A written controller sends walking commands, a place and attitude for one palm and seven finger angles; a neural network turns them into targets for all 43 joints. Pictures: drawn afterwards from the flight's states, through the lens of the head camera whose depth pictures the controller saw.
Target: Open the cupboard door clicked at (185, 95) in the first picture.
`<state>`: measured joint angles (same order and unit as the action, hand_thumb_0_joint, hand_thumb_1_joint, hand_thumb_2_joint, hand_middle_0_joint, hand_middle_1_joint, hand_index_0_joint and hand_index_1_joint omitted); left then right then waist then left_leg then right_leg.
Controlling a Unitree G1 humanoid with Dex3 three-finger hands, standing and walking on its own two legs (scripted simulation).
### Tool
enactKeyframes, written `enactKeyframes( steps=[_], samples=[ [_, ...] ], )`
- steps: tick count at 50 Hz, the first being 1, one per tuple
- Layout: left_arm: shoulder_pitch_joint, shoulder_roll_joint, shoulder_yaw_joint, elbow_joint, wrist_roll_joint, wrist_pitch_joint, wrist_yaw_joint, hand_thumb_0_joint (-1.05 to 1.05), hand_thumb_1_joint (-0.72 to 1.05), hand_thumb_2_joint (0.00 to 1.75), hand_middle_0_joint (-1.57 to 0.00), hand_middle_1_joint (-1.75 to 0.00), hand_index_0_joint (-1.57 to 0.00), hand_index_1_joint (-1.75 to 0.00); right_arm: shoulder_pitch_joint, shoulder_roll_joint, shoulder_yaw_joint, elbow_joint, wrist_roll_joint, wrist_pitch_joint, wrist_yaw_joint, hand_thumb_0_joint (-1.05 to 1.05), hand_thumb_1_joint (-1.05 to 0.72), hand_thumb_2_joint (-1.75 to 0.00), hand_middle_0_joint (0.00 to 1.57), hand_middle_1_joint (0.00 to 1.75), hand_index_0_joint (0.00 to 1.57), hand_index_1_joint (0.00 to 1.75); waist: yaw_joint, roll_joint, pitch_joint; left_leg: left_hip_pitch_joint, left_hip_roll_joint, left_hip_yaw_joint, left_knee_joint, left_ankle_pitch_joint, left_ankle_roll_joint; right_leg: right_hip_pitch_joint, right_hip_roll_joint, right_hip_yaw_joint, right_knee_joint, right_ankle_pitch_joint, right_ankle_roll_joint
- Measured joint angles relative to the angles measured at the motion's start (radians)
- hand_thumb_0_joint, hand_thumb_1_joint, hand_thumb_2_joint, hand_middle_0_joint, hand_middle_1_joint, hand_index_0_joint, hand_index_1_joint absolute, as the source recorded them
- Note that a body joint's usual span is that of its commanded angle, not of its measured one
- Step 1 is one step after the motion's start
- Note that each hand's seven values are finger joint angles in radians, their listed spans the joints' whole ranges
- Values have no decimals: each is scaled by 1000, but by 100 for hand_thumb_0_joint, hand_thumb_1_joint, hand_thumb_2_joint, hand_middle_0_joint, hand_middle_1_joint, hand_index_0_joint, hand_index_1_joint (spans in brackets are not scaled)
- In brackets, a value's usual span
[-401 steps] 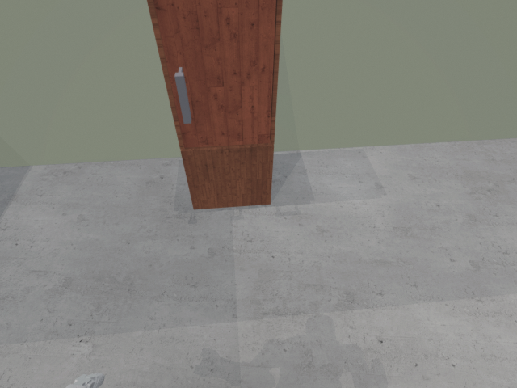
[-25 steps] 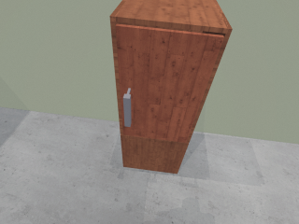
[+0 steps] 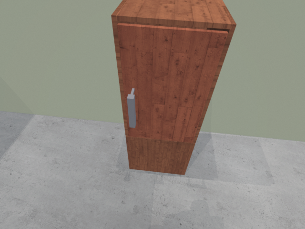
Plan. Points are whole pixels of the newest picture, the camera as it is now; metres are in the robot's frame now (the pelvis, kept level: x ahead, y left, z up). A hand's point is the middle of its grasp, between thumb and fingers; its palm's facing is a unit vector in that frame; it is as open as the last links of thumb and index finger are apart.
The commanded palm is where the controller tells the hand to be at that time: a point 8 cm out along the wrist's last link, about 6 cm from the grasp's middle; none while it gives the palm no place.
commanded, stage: look again from close up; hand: left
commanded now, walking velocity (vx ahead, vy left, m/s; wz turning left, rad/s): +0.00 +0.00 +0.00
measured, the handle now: (132, 108) +0.62 +0.12 -0.10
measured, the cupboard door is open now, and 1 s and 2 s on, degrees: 0 0 0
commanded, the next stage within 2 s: shuffle to correct the standing spot in 0.42 s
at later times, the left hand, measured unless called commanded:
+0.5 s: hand out of the picture -0.02 +0.13 -0.17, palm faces +0.05 -0.99 -0.15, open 7.4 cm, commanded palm none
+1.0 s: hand out of the picture +0.01 +0.10 -0.17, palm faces +0.06 -0.99 -0.15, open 7.4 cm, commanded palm none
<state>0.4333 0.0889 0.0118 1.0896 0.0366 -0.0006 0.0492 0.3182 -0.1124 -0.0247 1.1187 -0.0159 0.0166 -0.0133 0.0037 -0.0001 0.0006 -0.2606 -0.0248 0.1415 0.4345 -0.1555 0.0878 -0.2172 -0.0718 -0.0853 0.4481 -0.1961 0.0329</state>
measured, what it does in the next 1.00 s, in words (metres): shifts its weight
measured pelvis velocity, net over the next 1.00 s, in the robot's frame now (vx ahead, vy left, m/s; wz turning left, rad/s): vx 0.05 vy -0.04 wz -0.01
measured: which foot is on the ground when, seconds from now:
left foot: down 0.00-1.00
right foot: down 0.00-1.00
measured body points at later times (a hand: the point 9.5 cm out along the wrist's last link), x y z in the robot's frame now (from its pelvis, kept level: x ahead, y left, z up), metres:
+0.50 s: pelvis +0.01 -0.02 +0.00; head +0.01 -0.01 +0.45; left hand -0.03 +0.18 -0.16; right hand -0.01 -0.22 -0.16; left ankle +0.06 +0.06 -0.74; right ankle +0.03 -0.15 -0.74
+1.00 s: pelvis +0.05 -0.04 +0.00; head +0.06 -0.04 +0.45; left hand +0.01 +0.15 -0.16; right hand +0.03 -0.25 -0.16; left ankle +0.06 +0.06 -0.74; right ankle +0.03 -0.15 -0.74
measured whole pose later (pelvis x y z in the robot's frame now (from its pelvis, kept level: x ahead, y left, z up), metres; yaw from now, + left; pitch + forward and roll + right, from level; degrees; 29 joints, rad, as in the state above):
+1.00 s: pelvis +0.05 -0.04 +0.00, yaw +0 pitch -1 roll +0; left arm 0.38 0.07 0.01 1.08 0.02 -0.02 0.05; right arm 0.31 -0.11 -0.01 1.13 -0.01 0.00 -0.03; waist 0.01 0.00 0.03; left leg -0.22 0.02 0.12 0.46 -0.23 0.02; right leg -0.17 -0.02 -0.09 0.46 -0.28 -0.02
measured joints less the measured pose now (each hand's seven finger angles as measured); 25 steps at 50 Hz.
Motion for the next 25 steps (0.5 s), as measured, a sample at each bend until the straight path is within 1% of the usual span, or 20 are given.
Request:
enactKeyframes(
  steps=[9, 25],
  samples=[
    [-5, -6, 0, -1, -1, -5, -1, 0, 90, 90, -20, -30, -20, -30, -1, -7, -1, -8, 0, -3, 0, 0, -91, -90, 20, 30, 20, 30, -2, 0, -5, -5, 8, 1, 0, 0, -8, -7, 8, 3, 1, -1, -5],
    [-39, -2, -1, -7, -7, -11, -1, 0, 90, 90, -20, -30, -20, -30, 7, 9, 8, 2, 1, -10, 0, 0, -91, -90, 20, 30, 20, 30, -8, 3, 5, 5, 20, -4, -7, -4, -22, 2, 21, -1, -5, -9, -16]
  ],
)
